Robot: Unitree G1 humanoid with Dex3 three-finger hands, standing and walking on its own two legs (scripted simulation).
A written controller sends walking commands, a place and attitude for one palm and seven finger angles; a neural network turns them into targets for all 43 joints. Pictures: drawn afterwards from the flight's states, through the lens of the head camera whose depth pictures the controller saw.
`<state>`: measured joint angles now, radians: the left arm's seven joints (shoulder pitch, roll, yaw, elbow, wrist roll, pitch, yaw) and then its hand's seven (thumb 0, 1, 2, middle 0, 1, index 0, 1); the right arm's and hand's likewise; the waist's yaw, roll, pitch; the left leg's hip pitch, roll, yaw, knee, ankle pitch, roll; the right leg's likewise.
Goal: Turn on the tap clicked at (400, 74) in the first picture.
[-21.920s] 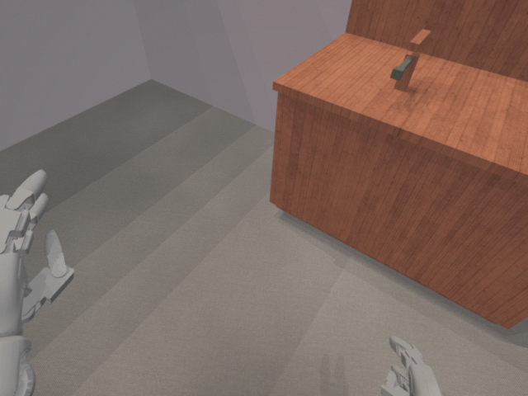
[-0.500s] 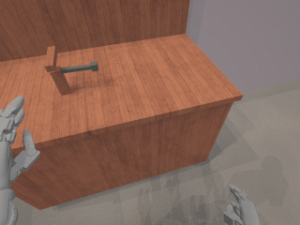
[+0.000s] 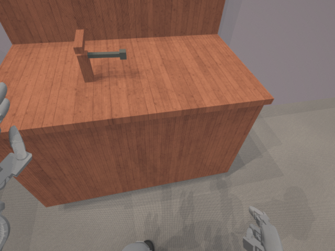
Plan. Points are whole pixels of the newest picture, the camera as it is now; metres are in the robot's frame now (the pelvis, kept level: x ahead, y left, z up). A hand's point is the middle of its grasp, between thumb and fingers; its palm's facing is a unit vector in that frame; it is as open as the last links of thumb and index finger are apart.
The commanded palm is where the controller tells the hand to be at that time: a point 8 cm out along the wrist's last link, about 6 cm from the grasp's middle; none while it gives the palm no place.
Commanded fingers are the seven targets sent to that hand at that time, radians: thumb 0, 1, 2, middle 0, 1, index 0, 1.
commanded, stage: step back with the hand held close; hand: left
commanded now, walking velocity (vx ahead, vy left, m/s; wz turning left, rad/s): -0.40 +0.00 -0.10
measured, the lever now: (122, 54) +0.75 +0.23 +0.08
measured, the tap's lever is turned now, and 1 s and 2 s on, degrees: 86 86 86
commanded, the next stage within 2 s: stop stepping back and stand still in 0.10 s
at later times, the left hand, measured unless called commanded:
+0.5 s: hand (1, 242) +0.10 +0.23 +0.18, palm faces +0.32 -0.86 -0.39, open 7.4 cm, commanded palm +0.05 +0.27 +0.19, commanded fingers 0.00 0.90 0.90 -0.20 -0.30 -0.20 -0.30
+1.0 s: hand out of the picture +0.02 +0.21 +0.19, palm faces +0.40 -0.83 -0.39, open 7.4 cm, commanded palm -0.02 +0.26 +0.19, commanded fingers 0.00 0.90 0.90 -0.20 -0.30 -0.20 -0.30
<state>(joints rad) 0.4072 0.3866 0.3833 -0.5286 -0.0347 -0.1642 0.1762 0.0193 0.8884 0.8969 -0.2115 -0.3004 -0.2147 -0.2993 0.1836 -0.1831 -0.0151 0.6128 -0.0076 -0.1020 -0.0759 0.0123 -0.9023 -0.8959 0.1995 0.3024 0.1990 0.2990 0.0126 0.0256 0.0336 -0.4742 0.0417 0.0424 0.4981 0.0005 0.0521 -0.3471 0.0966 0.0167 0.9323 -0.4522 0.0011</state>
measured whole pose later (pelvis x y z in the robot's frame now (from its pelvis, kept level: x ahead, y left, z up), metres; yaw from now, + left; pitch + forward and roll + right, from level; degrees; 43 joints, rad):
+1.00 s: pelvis -0.20 -0.01 +0.00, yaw -3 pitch -5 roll +2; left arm 0.42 0.34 0.33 -0.43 -0.02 -0.12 0.16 0.02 0.89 0.90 -0.21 -0.30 -0.21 -0.30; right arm 0.25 -0.19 0.01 0.68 0.00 -0.12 -0.07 0.01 -0.90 -0.90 0.20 0.30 0.20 0.30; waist 0.00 0.02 0.02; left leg -0.39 0.04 0.03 0.86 -0.42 0.00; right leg -0.29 0.02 -0.07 0.64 -0.26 -0.08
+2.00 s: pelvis -0.16 +0.03 +0.02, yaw -4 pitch -1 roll -1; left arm 0.46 0.33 0.31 -0.47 -0.05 -0.12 0.17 0.02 0.89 0.90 -0.21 -0.30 -0.21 -0.30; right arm 0.18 -0.20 0.02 0.60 0.00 -0.09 -0.07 0.01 -0.90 -0.90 0.20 0.30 0.20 0.30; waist 0.01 0.01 0.03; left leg -0.20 0.01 0.08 0.46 -0.25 0.03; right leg -0.21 0.01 -0.05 0.42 -0.20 -0.01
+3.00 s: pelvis -0.16 +0.02 +0.02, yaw -3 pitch +0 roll -1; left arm 0.47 0.32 0.30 -0.46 -0.05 -0.11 0.17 0.02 0.89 0.90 -0.21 -0.30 -0.21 -0.30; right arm 0.18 -0.21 0.01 0.60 0.00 -0.09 -0.08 0.01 -0.90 -0.90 0.20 0.30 0.20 0.30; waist 0.01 0.03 0.03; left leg -0.20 0.02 0.07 0.45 -0.24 0.02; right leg -0.21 0.02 -0.06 0.39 -0.18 -0.02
